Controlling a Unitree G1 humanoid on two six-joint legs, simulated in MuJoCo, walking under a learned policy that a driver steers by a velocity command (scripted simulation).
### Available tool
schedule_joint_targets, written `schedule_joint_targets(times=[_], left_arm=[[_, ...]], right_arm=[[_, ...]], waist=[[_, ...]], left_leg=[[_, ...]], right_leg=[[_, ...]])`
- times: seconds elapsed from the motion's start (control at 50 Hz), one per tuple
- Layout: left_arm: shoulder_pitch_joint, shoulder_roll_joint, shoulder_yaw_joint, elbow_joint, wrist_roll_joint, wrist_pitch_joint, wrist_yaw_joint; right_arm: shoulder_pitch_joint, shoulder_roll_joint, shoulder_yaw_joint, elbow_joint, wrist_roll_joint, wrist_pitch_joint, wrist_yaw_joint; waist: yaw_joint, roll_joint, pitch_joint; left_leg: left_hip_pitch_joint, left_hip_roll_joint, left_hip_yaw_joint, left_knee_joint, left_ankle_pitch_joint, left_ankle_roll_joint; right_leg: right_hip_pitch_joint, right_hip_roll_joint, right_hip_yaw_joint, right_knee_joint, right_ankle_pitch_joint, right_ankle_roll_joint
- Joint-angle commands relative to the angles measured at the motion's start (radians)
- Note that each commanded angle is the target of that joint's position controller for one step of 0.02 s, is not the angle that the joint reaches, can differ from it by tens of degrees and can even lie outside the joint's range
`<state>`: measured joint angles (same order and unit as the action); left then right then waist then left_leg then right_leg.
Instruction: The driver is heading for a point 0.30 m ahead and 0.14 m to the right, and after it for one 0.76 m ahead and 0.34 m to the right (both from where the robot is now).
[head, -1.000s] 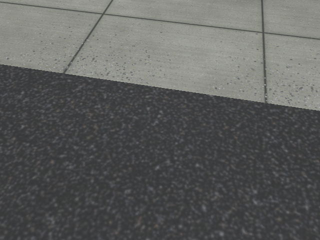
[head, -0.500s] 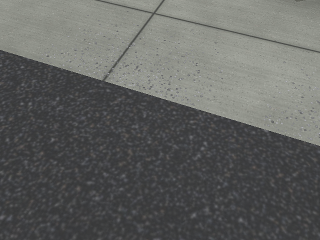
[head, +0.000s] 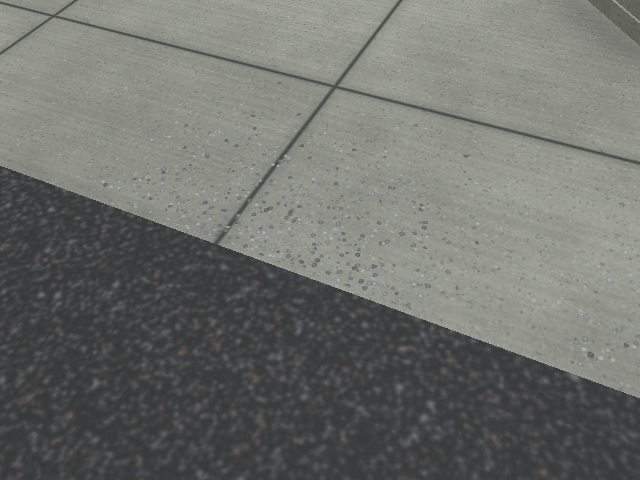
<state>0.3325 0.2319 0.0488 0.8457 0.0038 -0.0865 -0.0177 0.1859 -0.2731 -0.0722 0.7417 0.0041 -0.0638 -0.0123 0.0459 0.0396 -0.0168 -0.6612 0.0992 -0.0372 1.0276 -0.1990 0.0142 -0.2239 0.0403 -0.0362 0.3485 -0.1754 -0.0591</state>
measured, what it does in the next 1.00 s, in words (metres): walks ahead, turning right: left foot, then right foot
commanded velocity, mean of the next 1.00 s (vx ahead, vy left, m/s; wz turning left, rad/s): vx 0.22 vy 0.00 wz -0.48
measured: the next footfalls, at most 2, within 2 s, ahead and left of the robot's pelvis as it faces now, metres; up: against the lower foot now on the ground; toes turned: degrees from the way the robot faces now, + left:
left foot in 0.26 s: +0.31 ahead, +0.15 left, +0.00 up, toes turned -7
right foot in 0.70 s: +0.33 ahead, -0.13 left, +0.00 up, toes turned -24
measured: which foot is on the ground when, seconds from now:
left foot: up 0.00-0.24, down 0.26-0.72, up 0.74-1.00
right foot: down 0.00-0.26, up 0.28-0.68, down 0.70-1.00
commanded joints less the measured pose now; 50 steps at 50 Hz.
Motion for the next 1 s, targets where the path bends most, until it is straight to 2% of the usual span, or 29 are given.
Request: schedule_joint_targets(times=[0.02, 0.08, 0.16, 0.2, 0.22, 0.24, 0.26, 0.28, 0.3, 0.32, 0.34, 0.36, 0.38, 0.42, 0.48, 0.56, 0.62, 0.66, 0.68, 0.7, 0.72, 0.74, 0.76, 0.78, 0.8, 0.82, 0.86, 0.94, 1.0], left_arm=[[-0.037, 0.159, 0.039, -0.058, -0.012, -0.012, 0.016], [0.006, 0.178, 0.047, -0.041, -0.025, -0.002, 0.024], [0.062, 0.181, 0.055, -0.020, -0.034, 0.017, 0.031], [0.045, 0.193, 0.063, -0.023, -0.032, 0.026, 0.036], [0.033, 0.186, 0.062, -0.026, -0.031, 0.030, 0.037], [0.024, 0.154, 0.053, -0.035, -0.025, 0.032, 0.036], [0.003, 0.096, 0.033, -0.074, -0.004, 0.031, 0.038], [0.132, 0.034, 0.014, -0.105, -0.016, 0.016, 0.040], [0.133, 0.130, 0.035, -0.081, -0.027, 0.015, 0.041], [0.060, 0.171, 0.050, -0.093, -0.030, 0.024, 0.043], [0.019, 0.164, 0.053, -0.097, -0.026, 0.037, 0.045], [-0.004, 0.155, 0.058, -0.107, -0.019, 0.051, 0.046], [0.000, 0.136, 0.060, -0.112, -0.023, 0.069, 0.044], [-0.012, 0.096, 0.053, -0.138, -0.026, 0.095, 0.044], [-0.064, 0.082, 0.048, -0.177, -0.017, 0.107, 0.037], [-0.147, 0.093, 0.048, -0.216, -0.015, 0.109, 0.008], [-0.200, 0.118, 0.060, -0.258, -0.013, 0.124, -0.009], [-0.192, 0.125, 0.068, -0.269, -0.013, 0.131, -0.017], [-0.162, 0.134, 0.076, -0.263, -0.010, 0.130, -0.015], [-0.102, 0.188, 0.098, -0.250, -0.005, 0.127, -0.001], [-0.036, 0.321, 0.129, -0.261, 0.005, 0.123, 0.024], [-0.053, 0.336, 0.119, -0.286, 0.021, 0.112, 0.021], [-0.054, 0.280, 0.103, -0.288, 0.017, 0.098, 0.009], [-0.096, 0.252, 0.092, -0.285, 0.008, 0.086, 0.010], [-0.143, 0.228, 0.086, -0.285, -0.007, 0.087, 0.017], [-0.187, 0.210, 0.079, -0.293, -0.016, 0.093, 0.025], [-0.214, 0.210, 0.077, -0.308, 0.000, 0.101, 0.036], [-0.198, 0.220, 0.084, -0.311, -0.005, 0.103, 0.053], [-0.201, 0.224, 0.087, -0.318, -0.003, 0.112, 0.054]], right_arm=[[-0.058, -0.025, -0.002, -0.076, -0.007, -0.016, 0.001], [-0.153, -0.016, 0.004, -0.090, 0.003, -0.026, 0.013], [-0.238, -0.040, -0.001, -0.117, 0.015, -0.046, 0.032], [-0.199, -0.071, -0.013, -0.109, 0.016, -0.057, 0.035], [-0.135, -0.086, -0.022, -0.090, 0.013, -0.060, 0.032], [-0.023, -0.128, -0.042, -0.062, -0.003, -0.064, 0.023], [0.138, -0.209, -0.062, -0.049, -0.028, -0.065, 0.011], [0.163, -0.261, -0.069, -0.041, -0.039, -0.051, 0.012], [0.151, -0.171, -0.049, -0.056, -0.026, -0.043, 0.011], [0.101, -0.111, -0.030, -0.066, -0.019, -0.037, 0.006], [0.050, -0.085, -0.020, -0.065, -0.019, -0.030, 0.005], [0.007, -0.067, -0.016, -0.057, -0.017, -0.023, 0.005], [-0.025, -0.062, -0.014, -0.052, -0.021, -0.021, 0.005], [-0.059, -0.088, -0.024, -0.043, -0.029, -0.022, 0.001], [-0.085, -0.123, -0.038, -0.032, -0.020, -0.016, -0.015], [-0.096, -0.149, -0.044, -0.018, -0.003, 0.006, -0.026], [-0.075, -0.174, -0.054, -0.003, 0.015, 0.019, -0.020], [-0.081, -0.186, -0.059, 0.001, 0.030, 0.027, -0.017], [-0.075, -0.178, -0.058, 0.008, 0.034, 0.031, -0.017], [-0.011, -0.149, -0.053, 0.030, 0.023, 0.032, -0.012], [-0.004, -0.104, -0.036, -0.002, -0.024, 0.028, -0.007], [-0.025, -0.090, -0.022, -0.042, -0.034, 0.030, -0.006], [-0.073, -0.134, -0.035, -0.033, -0.011, 0.035, -0.004], [-0.100, -0.130, -0.035, -0.040, 0.007, 0.041, -0.009], [-0.092, -0.122, -0.036, -0.024, -0.002, 0.048, -0.021], [-0.092, -0.137, -0.042, -0.024, -0.013, 0.055, -0.031], [-0.070, -0.123, -0.041, -0.022, -0.013, 0.061, -0.031], [-0.089, -0.085, -0.025, -0.028, -0.008, 0.059, -0.030], [-0.102, -0.088, -0.023, -0.034, -0.004, 0.057, -0.020]], waist=[[-0.030, -0.097, 0.003], [0.004, -0.110, 0.021], [0.026, -0.125, 0.041], [-0.009, -0.144, 0.026], [-0.047, -0.144, 0.000], [-0.098, -0.125, -0.069], [-0.160, 0.003, -0.229], [-0.092, 0.306, -0.341], [-0.110, 0.218, -0.337], [-0.112, 0.135, -0.235], [-0.088, 0.067, -0.182], [-0.063, 0.056, -0.128], [-0.035, 0.074, -0.093], [-0.013, 0.095, -0.061], [-0.013, 0.072, -0.068], [-0.036, 0.073, -0.074], [-0.050, 0.076, -0.057], [-0.035, 0.077, -0.050], [-0.020, 0.059, -0.059], [-0.008, -0.027, -0.093], [-0.013, -0.286, -0.145], [-0.011, -0.368, -0.242], [0.029, -0.208, -0.261], [0.004, -0.168, -0.200], [-0.023, -0.106, -0.154], [-0.044, -0.122, -0.130], [-0.068, -0.159, -0.132], [-0.052, -0.165, -0.140], [-0.039, -0.190, -0.127]], left_leg=[[-0.025, 0.011, -0.015, -0.193, 0.141, -0.025], [0.057, -0.034, 0.002, -0.381, 0.242, -0.045], [0.108, -0.061, -0.014, -0.507, 0.216, -0.037], [0.193, -0.070, -0.016, -0.552, 0.156, -0.017], [0.291, -0.079, -0.001, -0.583, 0.135, 0.000], [0.472, -0.055, -0.014, -0.588, 0.162, 0.034], [0.752, 0.138, -0.180, -0.536, 0.337, 0.096], [1.007, 0.358, -0.548, -0.592, 0.426, 0.257], [0.975, 0.345, -0.583, -0.608, 0.433, 0.271], [0.877, 0.312, -0.403, -0.593, 0.532, 0.240], [0.765, 0.265, -0.284, -0.603, 0.616, 0.217], [0.661, 0.232, -0.211, -0.628, 0.625, 0.205], [0.564, 0.207, -0.146, -0.668, 0.598, 0.192], [0.468, 0.198, -0.070, -0.733, 0.590, 0.206], [0.466, 0.204, 0.019, -0.762, 0.574, 0.208], [0.473, 0.193, 0.121, -0.756, 0.479, 0.178], [0.525, 0.221, 0.126, -0.697, 0.413, 0.155], [0.550, 0.224, 0.133, -0.622, 0.388, 0.124], [0.537, 0.199, 0.159, -0.545, 0.376, 0.093], [0.483, 0.134, 0.206, -0.391, 0.330, 0.035], [0.216, 0.026, 0.265, -0.069, -0.060, -0.054], [-0.007, -0.104, 0.113, 0.184, -0.517, -0.098], [-0.029, -0.077, -0.008, 0.263, -0.478, -0.086], [-0.043, -0.061, -0.022, 0.252, -0.396, -0.066], [-0.039, -0.044, -0.028, 0.193, -0.320, -0.064], [-0.006, -0.037, -0.031, 0.137, -0.266, -0.066], [0.071, -0.069, -0.018, 0.101, -0.203, -0.074], [0.124, -0.095, -0.037, -0.101, -0.161, -0.086], [0.188, -0.113, -0.044, -0.211, -0.152, -0.084]], right_leg=[[0.038, -0.231, 0.205, -0.189, 0.205, -0.167], [0.031, -0.209, 0.176, -0.176, 0.169, -0.152], [0.091, -0.246, 0.251, -0.106, 0.098, -0.144], [0.105, -0.259, 0.292, -0.047, 0.089, -0.123], [0.091, -0.239, 0.287, 0.014, 0.127, -0.105], [0.043, -0.169, 0.249, 0.172, 0.219, -0.067], [-0.125, -0.078, 0.173, 0.488, 0.041, -0.013], [-0.454, 0.033, 0.101, 0.791, -0.452, 0.050], [-0.528, -0.022, 0.184, 0.928, -0.462, 0.069], [-0.562, -0.051, 0.168, 0.964, -0.401, 0.081], [-0.535, -0.086, 0.140, 0.950, -0.348, 0.093], [-0.510, -0.112, 0.129, 0.910, -0.306, 0.099], [-0.454, -0.131, 0.121, 0.875, -0.281, 0.101], [-0.406, -0.123, 0.089, 0.813, -0.219, 0.113], [-0.378, -0.132, 0.078, 0.653, -0.084, 0.110], [-0.271, -0.117, 0.034, 0.456, 0.050, 0.088], [-0.251, -0.105, 0.014, 0.363, -0.014, 0.060], [-0.205, -0.084, -0.013, 0.254, -0.019, 0.029], [-0.129, -0.055, -0.031, 0.168, 0.042, 0.007], [0.015, -0.048, 0.010, 0.090, 0.248, -0.031], [0.248, -0.279, 0.322, 0.107, 0.737, -0.135], [0.334, -0.442, 0.600, 0.068, 0.736, -0.353], [0.292, -0.406, 0.537, 0.039, 0.623, -0.334], [0.229, -0.349, 0.447, 0.037, 0.515, -0.273], [0.162, -0.295, 0.391, 0.027, 0.402, -0.214], [0.093, -0.266, 0.364, 0.011, 0.330, -0.186], [0.013, -0.229, 0.349, -0.006, 0.300, -0.180], [0.000, -0.208, 0.376, -0.004, 0.179, -0.173], [-0.038, -0.197, 0.430, -0.010, 0.046, -0.168]])
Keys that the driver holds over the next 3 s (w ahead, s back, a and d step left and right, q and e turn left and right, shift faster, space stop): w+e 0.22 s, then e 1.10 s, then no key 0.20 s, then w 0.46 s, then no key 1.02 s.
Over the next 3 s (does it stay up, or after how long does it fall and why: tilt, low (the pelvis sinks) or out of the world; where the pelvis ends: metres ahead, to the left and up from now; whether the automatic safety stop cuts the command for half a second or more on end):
stays up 0.45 -0.16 -0.01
